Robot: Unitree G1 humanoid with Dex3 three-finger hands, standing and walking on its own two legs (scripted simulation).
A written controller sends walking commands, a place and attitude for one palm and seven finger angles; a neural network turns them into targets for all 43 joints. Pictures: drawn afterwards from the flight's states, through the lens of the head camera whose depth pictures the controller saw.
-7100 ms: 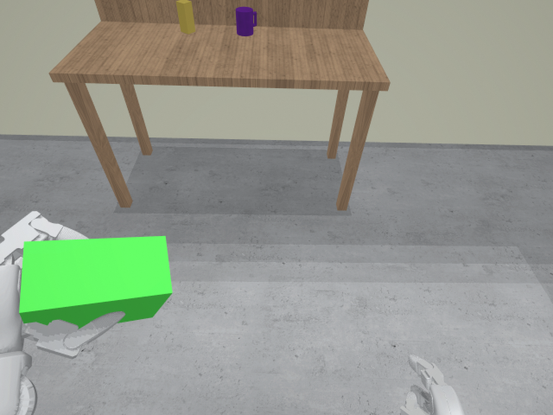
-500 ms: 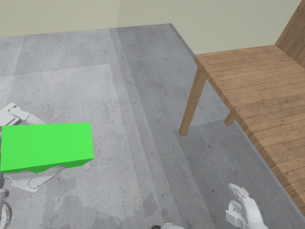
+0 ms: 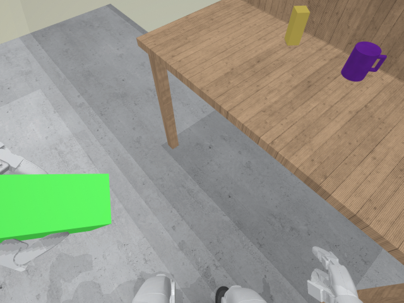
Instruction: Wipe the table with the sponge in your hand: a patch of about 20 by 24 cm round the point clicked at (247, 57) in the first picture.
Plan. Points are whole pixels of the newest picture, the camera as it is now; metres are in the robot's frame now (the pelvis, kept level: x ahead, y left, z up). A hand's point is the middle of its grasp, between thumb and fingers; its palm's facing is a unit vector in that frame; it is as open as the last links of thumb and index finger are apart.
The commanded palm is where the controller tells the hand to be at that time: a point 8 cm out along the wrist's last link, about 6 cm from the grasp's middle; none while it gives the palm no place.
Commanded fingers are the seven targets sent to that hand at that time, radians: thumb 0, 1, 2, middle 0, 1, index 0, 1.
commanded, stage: turn to face it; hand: left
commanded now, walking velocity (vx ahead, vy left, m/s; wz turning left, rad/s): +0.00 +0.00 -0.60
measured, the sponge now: (66, 207) +0.23 +0.19 +0.15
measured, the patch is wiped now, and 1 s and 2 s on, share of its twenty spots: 0.00 0.00 0.00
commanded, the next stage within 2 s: take the last steps up to it in 2.00 s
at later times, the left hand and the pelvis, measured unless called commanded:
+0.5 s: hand (107, 215) +0.21 +0.12 +0.17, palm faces +0.12 -0.86 -0.50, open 10.3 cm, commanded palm +0.16 +0.19 +0.19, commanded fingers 0.00 0.10 1.30 -1.20 -1.60 -1.20 -1.60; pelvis -0.08 -0.03 -0.01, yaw -18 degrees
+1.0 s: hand (157, 263) +0.16 +0.05 +0.18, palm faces -0.12 -0.90 -0.41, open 10.3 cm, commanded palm +0.14 +0.11 +0.19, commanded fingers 0.00 0.10 1.30 -1.20 -1.60 -1.20 -1.60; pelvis -0.15 -0.02 +0.00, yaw -36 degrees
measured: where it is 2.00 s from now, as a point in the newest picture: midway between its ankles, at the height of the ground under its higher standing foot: outside the picture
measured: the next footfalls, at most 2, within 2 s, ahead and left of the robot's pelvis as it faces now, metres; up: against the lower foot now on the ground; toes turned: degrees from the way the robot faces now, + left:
left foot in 0.16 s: +0.03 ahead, +0.13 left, +0.00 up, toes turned +0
right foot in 0.46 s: -0.05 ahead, -0.16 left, +0.00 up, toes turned -23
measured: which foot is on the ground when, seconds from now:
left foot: up 0.00-0.14, down 0.16-0.48, up 0.50-0.80, down 0.82-1.00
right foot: down 0.00-0.16, up 0.18-0.44, down 0.46-0.82, up 0.84-1.00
